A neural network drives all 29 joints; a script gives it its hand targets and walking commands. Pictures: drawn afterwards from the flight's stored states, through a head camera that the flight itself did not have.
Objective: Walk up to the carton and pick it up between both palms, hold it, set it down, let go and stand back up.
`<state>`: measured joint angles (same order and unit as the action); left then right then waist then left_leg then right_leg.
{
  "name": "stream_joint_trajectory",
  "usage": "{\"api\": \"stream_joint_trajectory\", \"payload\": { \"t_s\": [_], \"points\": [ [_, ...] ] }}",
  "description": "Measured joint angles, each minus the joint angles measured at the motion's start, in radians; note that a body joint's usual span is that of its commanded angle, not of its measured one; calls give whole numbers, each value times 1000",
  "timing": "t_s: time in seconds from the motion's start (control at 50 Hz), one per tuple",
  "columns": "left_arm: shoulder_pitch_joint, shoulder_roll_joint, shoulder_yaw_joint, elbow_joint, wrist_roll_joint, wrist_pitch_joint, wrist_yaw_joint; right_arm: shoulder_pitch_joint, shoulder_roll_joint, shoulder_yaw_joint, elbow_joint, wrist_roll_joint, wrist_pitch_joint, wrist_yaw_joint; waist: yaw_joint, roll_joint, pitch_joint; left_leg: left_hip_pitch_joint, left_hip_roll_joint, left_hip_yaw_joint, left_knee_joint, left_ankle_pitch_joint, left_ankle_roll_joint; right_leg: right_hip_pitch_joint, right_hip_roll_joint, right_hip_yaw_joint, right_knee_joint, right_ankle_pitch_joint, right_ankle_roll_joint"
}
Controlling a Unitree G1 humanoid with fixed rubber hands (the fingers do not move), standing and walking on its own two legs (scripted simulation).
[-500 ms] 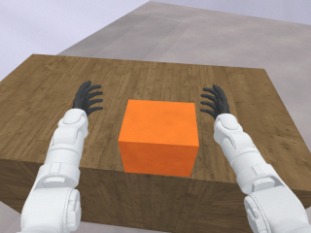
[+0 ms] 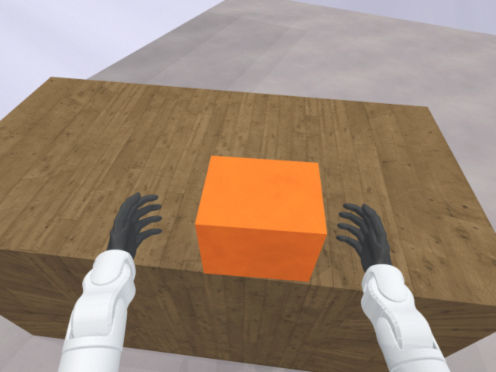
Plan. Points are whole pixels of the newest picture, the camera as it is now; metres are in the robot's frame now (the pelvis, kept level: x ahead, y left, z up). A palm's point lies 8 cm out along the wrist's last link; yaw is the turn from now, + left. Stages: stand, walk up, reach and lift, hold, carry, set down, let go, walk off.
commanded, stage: set down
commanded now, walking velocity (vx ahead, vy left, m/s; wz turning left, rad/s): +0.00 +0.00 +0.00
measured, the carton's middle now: (260, 218) +0.39 +0.00 +0.00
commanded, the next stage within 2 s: none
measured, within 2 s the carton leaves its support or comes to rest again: neither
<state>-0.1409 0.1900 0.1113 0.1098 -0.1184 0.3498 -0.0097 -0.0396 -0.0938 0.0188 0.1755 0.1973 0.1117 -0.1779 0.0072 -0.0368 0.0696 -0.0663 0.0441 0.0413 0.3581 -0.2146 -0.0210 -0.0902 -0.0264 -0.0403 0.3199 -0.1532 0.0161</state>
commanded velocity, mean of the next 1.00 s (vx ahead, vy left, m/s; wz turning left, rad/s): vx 0.00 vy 0.00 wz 0.00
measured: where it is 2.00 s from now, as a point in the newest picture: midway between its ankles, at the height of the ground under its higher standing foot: outside the picture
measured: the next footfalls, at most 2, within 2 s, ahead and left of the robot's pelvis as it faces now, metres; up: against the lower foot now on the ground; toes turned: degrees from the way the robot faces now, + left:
none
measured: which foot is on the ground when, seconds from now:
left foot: down 0.00-1.00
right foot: down 0.00-1.00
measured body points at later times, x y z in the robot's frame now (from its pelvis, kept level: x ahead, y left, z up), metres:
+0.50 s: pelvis +0.01 -0.01 +0.00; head +0.01 +0.00 +0.45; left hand +0.25 +0.21 +0.03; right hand +0.23 -0.19 +0.04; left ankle -0.01 +0.13 -0.75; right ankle +0.02 -0.13 -0.75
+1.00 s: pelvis +0.02 +0.00 +0.00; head +0.02 +0.02 +0.45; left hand +0.25 +0.22 +0.01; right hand +0.26 -0.17 +0.01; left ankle -0.01 +0.13 -0.75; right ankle +0.02 -0.13 -0.75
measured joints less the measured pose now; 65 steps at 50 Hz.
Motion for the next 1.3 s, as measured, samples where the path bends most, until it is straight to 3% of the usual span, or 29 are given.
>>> {"api": "stream_joint_trajectory", "payload": {
  "t_s": [0.32, 0.52, 0.56, 0.6, 0.66, 0.68, 0.72, 0.76, 0.84, 0.94, 1.0, 1.08, 1.16, 1.3],
  "points": [
    [249, 4, -51, -161, -20, -75, -2, 244, -22, 17, -173, -21, -47, 37, 19, 9, 6, 31, 8, 5, -15, -10, -6, 25, 8, 4, -7, -12, -5],
    [346, 6, -71, -81, -14, -229, -26, 358, -16, 37, -177, -56, -134, 63, 14, 29, -1, 49, 11, 13, -39, 0, -9, 37, 13, 12, -27, -2, -8],
    [210, 41, -87, 115, -60, -214, -23, 257, -10, -7, -74, -92, -80, 59, 0, 36, -31, -26, 6, -3, 10, -16, 7, -32, 12, 6, 28, -36, -19],
    [21, 89, -103, 271, -120, -197, 14, 77, -3, -62, 8, -93, -19, 43, -14, 36, -23, -92, 0, -19, 60, -29, 32, -95, 15, 12, 88, -81, -25],
    [-136, 134, -129, 177, -210, -216, 61, -77, -7, -65, -46, -45, -9, 7, 25, -9, -25, -129, -13, 4, 51, 1, 10, -163, 3, 43, 116, -9, -11],
    [-177, 132, -124, 165, -205, -228, 50, -125, -13, -48, -39, -20, -10, 3, 28, -14, -36, -128, -12, 5, 45, 4, 0, -165, 5, 45, 115, -6, -8],
    [-243, 100, -74, 231, -119, -220, 3, -217, -22, -2, 57, 18, -2, 3, 23, -2, -60, -88, -4, 2, 19, 5, -9, -114, 13, 42, 72, -19, -9],
    [-250, 63, -24, 272, -47, -154, -38, -247, -29, 40, 133, 49, 14, -31, 23, 20, -76, -21, 3, 3, -11, 1, -9, -37, 20, 41, 19, -16, -10],
    [-92, -14, -2, 127, -7, -19, -86, -140, -40, 86, 128, 94, -11, -112, 35, 36, -83, 80, 3, 8, -46, -16, -4, 68, 21, 43, -28, -21, 0],
    [142, -70, -3, -18, 42, 48, -81, 71, -3, 83, 87, 63, -76, -96, 41, 22, -8, 91, 15, -4, -17, -34, -11, 107, 32, 31, -51, -18, -8],
    [265, -40, -28, -115, 51, -17, -52, 202, 19, 55, 3, 16, -149, -60, 33, 6, 50, 52, 18, -21, 0, -25, -16, 85, 34, 15, -56, -3, -9],
    [350, 52, -95, -167, 4, -194, -18, 316, 15, 6, -121, -29, -226, 4, 24, 3, 57, -9, 11, -32, 10, -7, -13, 26, 27, 5, -40, 9, -8],
    [304, 101, -131, -47, -58, -323, -11, 310, 14, -33, -120, -59, -227, 42, 21, 18, 6, -26, -2, -20, 4, 6, 0, -10, 14, 17, -13, 7, -5],
    [224, 75, -142, 198, -93, -423, -26, 270, 31, -19, 28, -98, -181, 51, 28, 45, -49, -2, -16, -10, 3, 4, 16, 4, 2, 29, 1, -4, -6]
  ]
}}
